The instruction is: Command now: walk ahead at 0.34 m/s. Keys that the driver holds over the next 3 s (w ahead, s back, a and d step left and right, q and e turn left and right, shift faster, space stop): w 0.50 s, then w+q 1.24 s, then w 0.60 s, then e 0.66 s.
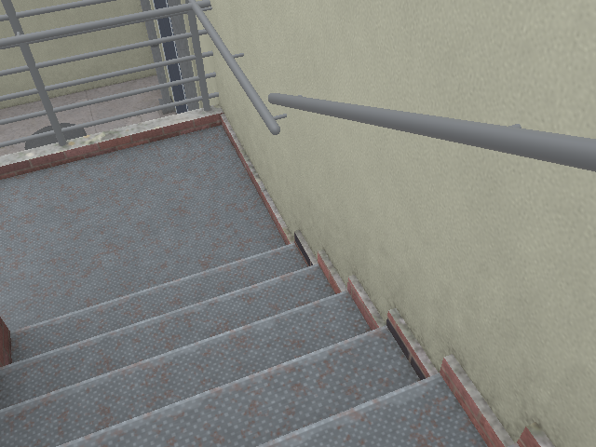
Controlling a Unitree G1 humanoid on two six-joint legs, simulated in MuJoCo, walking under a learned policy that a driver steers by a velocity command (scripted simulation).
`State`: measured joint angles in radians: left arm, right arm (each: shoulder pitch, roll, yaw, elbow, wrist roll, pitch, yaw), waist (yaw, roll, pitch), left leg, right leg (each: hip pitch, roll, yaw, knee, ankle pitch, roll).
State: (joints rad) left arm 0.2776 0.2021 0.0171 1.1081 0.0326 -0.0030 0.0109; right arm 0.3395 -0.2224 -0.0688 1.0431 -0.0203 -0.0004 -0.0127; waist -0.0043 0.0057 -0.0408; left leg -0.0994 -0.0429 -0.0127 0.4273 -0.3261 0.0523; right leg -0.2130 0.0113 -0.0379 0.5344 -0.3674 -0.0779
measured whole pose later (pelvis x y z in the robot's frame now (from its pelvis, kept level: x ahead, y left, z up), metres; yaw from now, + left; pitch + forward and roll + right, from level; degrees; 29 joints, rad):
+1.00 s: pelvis +0.53 -0.04 -0.27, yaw +12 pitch +0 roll +4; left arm -0.01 0.25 0.05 0.86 0.00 -0.05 0.00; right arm 0.53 -0.25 -0.04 1.01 -0.04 -0.08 -0.02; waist -0.15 -0.06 0.00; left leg -0.05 -0.16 -0.17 1.02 -0.88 0.08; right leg -0.35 -0.08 0.07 0.29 0.43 0.02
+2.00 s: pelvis +0.98 +0.14 -0.53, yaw +43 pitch -1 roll +1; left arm 0.14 0.23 0.06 0.85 0.06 -0.02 -0.02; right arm 0.49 -0.21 -0.04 0.97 0.00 -0.03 -0.01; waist -0.08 -0.02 -0.04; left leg -0.24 -0.21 -0.09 0.80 -0.53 0.15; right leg -0.66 -0.07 0.09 0.81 0.30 -0.01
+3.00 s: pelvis +1.32 +0.42 -0.82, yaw +25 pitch -1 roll -2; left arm 0.15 0.26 0.05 0.68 0.04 0.12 0.03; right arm 0.30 -0.21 -0.01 0.82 -0.03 -0.02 -0.04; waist 0.03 -0.04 0.03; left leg -0.40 0.05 0.10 0.56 -0.14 0.06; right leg -0.98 0.11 -0.01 2.10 -0.44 0.03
